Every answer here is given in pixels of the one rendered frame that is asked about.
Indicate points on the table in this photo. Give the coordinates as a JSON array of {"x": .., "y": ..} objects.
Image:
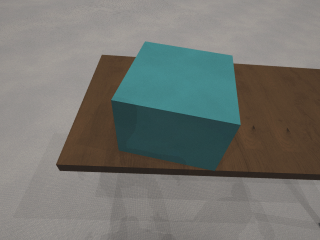
[{"x": 278, "y": 137}]

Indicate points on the carton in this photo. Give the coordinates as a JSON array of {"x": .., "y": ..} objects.
[{"x": 177, "y": 104}]

